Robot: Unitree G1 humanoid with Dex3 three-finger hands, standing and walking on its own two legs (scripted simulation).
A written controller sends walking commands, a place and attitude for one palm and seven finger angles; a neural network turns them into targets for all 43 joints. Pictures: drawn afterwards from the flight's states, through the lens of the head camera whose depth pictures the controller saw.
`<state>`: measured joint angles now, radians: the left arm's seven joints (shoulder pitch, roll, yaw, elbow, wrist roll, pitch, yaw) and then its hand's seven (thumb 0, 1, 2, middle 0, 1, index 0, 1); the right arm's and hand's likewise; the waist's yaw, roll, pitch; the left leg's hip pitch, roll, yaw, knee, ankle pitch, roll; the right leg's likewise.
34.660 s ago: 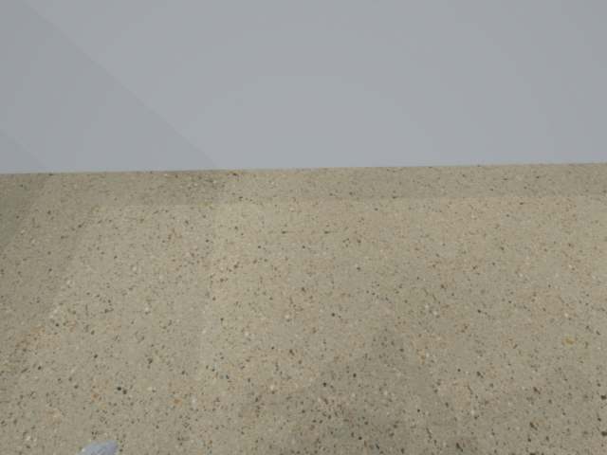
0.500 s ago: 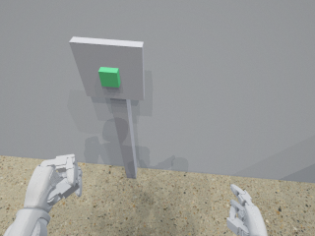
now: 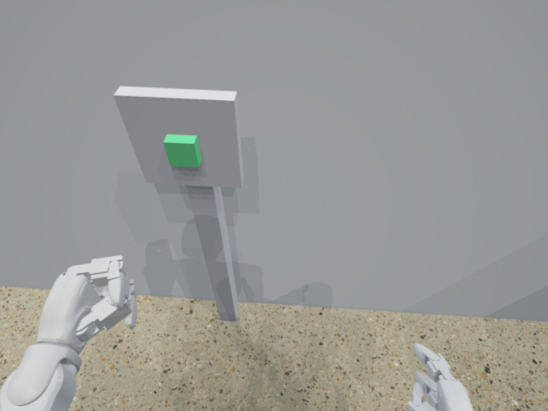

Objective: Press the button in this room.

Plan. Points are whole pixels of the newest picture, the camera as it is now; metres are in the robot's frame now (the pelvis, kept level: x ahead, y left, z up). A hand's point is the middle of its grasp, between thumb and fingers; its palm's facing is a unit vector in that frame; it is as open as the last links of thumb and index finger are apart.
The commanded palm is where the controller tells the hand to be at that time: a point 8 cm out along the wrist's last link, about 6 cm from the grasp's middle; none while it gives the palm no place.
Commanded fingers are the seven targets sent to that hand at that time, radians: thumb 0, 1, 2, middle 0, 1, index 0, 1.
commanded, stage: raise the hand and make a fist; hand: left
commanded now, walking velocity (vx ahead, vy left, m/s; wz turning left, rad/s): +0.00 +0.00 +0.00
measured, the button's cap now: (183, 149) +0.52 +0.20 +0.10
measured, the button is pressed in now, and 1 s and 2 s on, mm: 0 0 0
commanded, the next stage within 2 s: aim a knuckle at the button in 0.18 s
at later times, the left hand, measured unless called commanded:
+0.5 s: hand (144, 292) +0.25 +0.19 +0.09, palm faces +0.02 -1.00 -0.06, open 3.1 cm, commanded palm +0.23 +0.25 +0.09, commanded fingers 0.00 0.90 0.90 -1.30 -1.50 -1.30 -1.50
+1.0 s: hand (168, 240) +0.34 +0.19 +0.08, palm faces +0.01 -1.00 -0.03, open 3.1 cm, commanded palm +0.32 +0.23 +0.08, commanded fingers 0.00 0.90 0.90 -1.30 -1.50 -1.30 -1.50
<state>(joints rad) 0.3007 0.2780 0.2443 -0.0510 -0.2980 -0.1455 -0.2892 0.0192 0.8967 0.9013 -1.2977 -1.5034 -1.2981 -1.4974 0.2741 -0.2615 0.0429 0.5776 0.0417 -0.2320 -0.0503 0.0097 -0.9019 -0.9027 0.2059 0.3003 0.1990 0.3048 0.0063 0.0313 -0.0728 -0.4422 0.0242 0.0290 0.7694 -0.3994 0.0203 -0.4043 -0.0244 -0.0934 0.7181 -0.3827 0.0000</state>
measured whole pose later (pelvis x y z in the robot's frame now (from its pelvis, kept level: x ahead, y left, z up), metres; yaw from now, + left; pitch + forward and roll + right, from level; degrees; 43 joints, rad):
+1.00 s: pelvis -0.01 -0.01 +0.00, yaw -1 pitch +6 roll +0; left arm -0.23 0.30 0.26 0.50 -0.24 -0.27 -0.27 0.02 0.90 0.90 -1.30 -1.50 -1.30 -1.50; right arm 0.27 -0.26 0.03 0.64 0.04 -0.15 -0.06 0.01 -0.90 -0.90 0.21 0.30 0.20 0.30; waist -0.02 0.02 -0.04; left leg -0.50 0.03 0.04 0.76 -0.37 0.00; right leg -0.48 -0.02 -0.08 0.75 -0.37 -0.02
